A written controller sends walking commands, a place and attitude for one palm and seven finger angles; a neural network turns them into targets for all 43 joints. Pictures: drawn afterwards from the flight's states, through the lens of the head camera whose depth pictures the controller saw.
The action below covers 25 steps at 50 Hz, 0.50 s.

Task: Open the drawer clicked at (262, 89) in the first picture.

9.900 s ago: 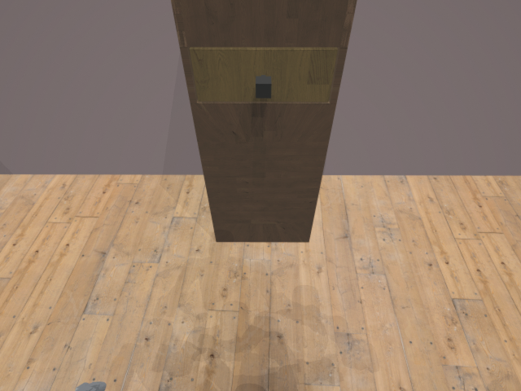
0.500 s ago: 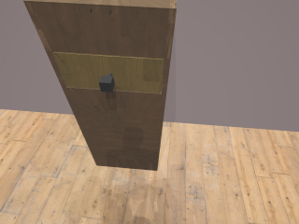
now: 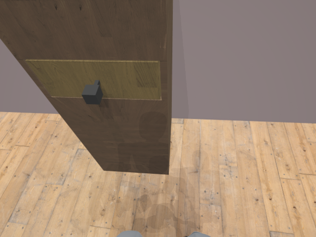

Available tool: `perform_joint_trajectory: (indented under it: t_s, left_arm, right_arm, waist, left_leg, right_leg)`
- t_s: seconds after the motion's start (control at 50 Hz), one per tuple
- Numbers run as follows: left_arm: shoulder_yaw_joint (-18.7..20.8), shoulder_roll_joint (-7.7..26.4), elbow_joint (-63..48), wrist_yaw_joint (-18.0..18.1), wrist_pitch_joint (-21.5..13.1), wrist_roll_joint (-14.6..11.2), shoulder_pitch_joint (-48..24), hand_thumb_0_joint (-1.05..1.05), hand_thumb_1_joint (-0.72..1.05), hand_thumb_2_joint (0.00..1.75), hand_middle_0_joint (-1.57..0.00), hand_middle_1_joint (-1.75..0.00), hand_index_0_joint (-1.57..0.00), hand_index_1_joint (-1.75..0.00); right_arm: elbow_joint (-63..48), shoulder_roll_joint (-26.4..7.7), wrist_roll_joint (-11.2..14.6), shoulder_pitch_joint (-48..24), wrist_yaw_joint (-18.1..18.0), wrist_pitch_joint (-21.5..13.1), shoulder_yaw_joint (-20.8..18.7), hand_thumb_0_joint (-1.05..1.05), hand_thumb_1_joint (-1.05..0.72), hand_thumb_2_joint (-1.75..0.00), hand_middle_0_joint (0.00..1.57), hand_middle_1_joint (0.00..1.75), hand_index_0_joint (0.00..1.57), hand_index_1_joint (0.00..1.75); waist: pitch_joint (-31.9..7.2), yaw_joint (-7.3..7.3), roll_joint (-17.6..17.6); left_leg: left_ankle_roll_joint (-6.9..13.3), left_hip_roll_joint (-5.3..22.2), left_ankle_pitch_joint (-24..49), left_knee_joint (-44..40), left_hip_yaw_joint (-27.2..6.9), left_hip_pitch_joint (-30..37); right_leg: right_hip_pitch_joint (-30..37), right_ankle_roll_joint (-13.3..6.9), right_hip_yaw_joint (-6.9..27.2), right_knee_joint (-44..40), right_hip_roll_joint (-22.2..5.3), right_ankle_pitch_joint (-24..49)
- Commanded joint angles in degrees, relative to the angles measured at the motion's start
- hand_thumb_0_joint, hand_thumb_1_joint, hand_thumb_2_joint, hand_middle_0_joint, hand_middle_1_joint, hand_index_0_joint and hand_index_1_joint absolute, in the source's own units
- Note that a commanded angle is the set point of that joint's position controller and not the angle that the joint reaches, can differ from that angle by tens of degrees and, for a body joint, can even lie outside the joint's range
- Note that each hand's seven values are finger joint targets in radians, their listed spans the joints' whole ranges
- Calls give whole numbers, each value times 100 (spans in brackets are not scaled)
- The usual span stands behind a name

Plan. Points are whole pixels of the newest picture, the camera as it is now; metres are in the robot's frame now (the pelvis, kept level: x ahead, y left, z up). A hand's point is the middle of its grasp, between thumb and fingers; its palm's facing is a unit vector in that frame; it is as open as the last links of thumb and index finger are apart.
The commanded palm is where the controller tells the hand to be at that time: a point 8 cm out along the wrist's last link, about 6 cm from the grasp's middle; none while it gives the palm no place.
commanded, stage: come to a stop and stand still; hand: left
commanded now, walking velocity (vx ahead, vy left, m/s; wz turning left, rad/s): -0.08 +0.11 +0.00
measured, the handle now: (94, 89) +0.50 +0.23 +0.06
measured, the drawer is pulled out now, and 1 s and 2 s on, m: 0.00 0.00 0.00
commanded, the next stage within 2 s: look again from close up in 0.50 s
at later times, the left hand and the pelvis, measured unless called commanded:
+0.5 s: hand out of the picture -0.05 +0.21 -0.17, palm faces +0.06 -0.97 -0.22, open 7.4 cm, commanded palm none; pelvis -0.04 +0.02 +0.00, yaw +0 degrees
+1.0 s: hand out of the picture +0.02 +0.24 -0.14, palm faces +0.00 -0.95 -0.30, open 7.4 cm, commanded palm none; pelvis -0.06 +0.02 +0.01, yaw +0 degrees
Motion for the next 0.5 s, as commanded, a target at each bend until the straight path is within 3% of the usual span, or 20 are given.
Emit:
perform_joint_trajectory:
  t_s: [0.0, 0.08, 0.12, 0.16, 0.18, 0.2, 0.22, 0.24, 0.26, 0.28, 0.3, 0.34, 0.4, 0.42, 0.44, 0.46, 0.48]
  left_arm:
    - [278, 1099, -300, 83, 56, 50, 495, 0, 90, 90, -20, -30, -20, -30]
    - [306, 1218, -384, 43, 83, 76, 535, 0, 90, 90, -20, -30, -20, -30]
    - [318, 1272, -443, 24, 108, 71, 399, 0, 90, 90, -20, -30, -20, -30]
    - [290, 1218, -457, -5, 162, 18, 253, 0, 90, 90, -20, -30, -20, -30]
    - [233, 1077, -479, -23, 198, 2, 228, 0, 90, 90, -20, -30, -20, -30]
    - [163, 728, -565, -43, 250, -28, 295, 0, 90, 90, -20, -30, -20, -30]
    - [128, 543, -635, -57, 266, -43, 316, 0, 90, 90, -20, -30, -20, -30]
    - [119, 626, -560, -52, 287, 11, 165, 0, 90, 90, -20, -30, -20, -30]
    - [149, 647, -435, -83, 306, 22, 324, 0, 90, 90, -20, -30, -20, -30]
    - [148, 644, -330, -116, 281, 33, 582, 0, 90, 90, -20, -30, -20, -30]
    - [125, 583, -203, -123, 257, 19, 755, 0, 90, 90, -20, -30, -20, -30]
    - [43, 449, -117, -114, 202, 3, 869, 0, 90, 90, -20, -30, -20, -30]
    - [-47, 351, -75, -86, 92, -20, 749, 0, 90, 90, -20, -30, -20, -30]
    - [-70, 379, 34, -76, 42, -38, 943, 0, 90, 90, -20, -30, -20, -30]
    - [-81, 490, 157, -55, -26, -35, 1090, 0, 90, 90, -20, -30, -20, -30]
    - [-95, 645, 226, -37, -81, -42, 1111, 0, 90, 90, -20, -30, -20, -30]
    - [-112, 741, 254, -28, -94, -65, 1090, 0, 90, 90, -20, -30, -20, -30]
  right_arm:
    - [-329, -195, -22, 340, 49, 27, -60, 0, -90, -90, 20, 30, 20, 30]
    - [-534, -274, -26, 133, 79, -11, -44, 0, -90, -90, 20, 30, 20, 30]
    - [-573, -323, -30, 298, 82, -56, -29, 0, -90, -90, 20, 30, 20, 30]
    - [-472, -328, -31, 661, 71, -103, -10, 0, -90, -90, 20, 30, 20, 30]
    - [-441, -419, -22, 796, 62, -127, -24, 0, -90, -90, 20, 30, 20, 30]
    - [-539, -774, -93, 757, 56, -144, -70, 0, -90, -90, 20, 30, 20, 30]
    - [-779, -1036, -152, 416, 54, -123, -80, 0, -90, -90, 20, 30, 20, 30]
    - [-863, -969, -137, 67, 27, -164, -48, 0, -90, -90, 20, 30, 20, 30]
    - [-916, -892, -137, -261, -12, -164, -5, 0, -90, -90, 20, 30, 20, 30]
    - [-942, -801, -125, -459, -29, -191, 37, 0, -90, -90, 20, 30, 20, 30]
    - [-940, -781, -113, -506, -30, -215, 58, 0, -90, -90, 20, 30, 20, 30]
    - [-850, -798, -100, -318, -25, -232, 52, 0, -90, -90, 20, 30, 20, 30]
    - [-605, -759, -106, 170, -37, -252, 23, 0, -90, -90, 20, 30, 20, 30]
    - [-535, -770, -76, 243, -40, -267, 34, 0, -90, -90, 20, 30, 20, 30]
    - [-470, -679, -28, 324, -32, -301, 58, 0, -90, -90, 20, 30, 20, 30]
    - [-449, -559, 20, 362, -20, -327, 86, 0, -90, -90, 20, 30, 20, 30]
    - [-408, -521, 20, 352, 11, -337, 102, 0, -90, -90, 20, 30, 20, 30]
  waist:
    - [-996, 120, -1014]
    - [-1086, 192, -980]
    - [-1066, 57, -921]
    - [-997, -150, -809]
    - [-883, -221, -548]
    - [-549, -175, 679]
    - [-194, -107, 1484]
    - [-58, -115, 1530]
    - [-30, 91, 1218]
    - [-107, 255, 994]
    - [-180, 295, 753]
    - [-378, 219, 654]
    - [-534, 31, 408]
    - [-684, 93, 264]
    - [-792, 93, -54]
    - [-838, -20, -437]
    - [-790, -62, -228]
  left_leg:
    - [-83, 94, 338, 16, -84, -238]
    - [-85, 70, 472, -960, 49, -39]
    - [-42, 71, 730, -1729, 111, 268]
    - [11, 5, 1552, -2964, 274, 1191]
    - [43, 204, 1683, -3472, 145, 1605]
    - [349, 1006, 1228, -4104, -950, 1246]
    - [797, 1824, 924, -4691, -1774, 189]
    - [1027, 1840, 938, -5005, -1997, -495]
    - [1047, 1604, 955, -4929, -1627, -676]
    - [1010, 1419, 1273, -4725, -1356, -555]
    - [985, 1304, 1576, -4626, -1099, -354]
    - [986, 1222, 2156, -4427, -878, 287]
    - [999, 1291, 3234, -4043, -891, 966]
    - [869, 1170, 3545, -3738, -777, 1093]
    - [617, 930, 3506, -3436, -613, 966]
    - [358, 668, 3183, -3325, -385, 866]
    - [264, 546, 2948, -3468, -299, 928]
  right_leg:
    - [914, -891, 1319, -1293, -1526, 3347]
    - [997, -917, 1450, -1421, -1494, 2378]
    - [823, -834, 1495, -1437, -1412, 1633]
    - [181, -497, 1292, -1300, -1139, 587]
    - [-274, -241, 1028, -1034, -843, -314]
    - [-741, 39, 658, -415, -269, -1129]
    - [-569, 281, 152, 428, 153, -1451]
    - [-201, 286, 498, 1141, 120, -1390]
    - [9, 251, 701, 1602, 110, -1110]
    - [12, 242, 664, 1821, 139, -973]
    - [12, 273, 662, 1878, 119, -869]
    - [-43, 342, 539, 1415, 76, -910]
    - [285, 395, 444, -73, 15, -936]
    - [657, 404, 441, -825, 10, -322]
    - [1103, 371, 683, -1432, -130, 499]
    - [1286, 222, 1117, -1453, -476, 1387]
    - [1261, 137, 1076, -1332, -686, 2035]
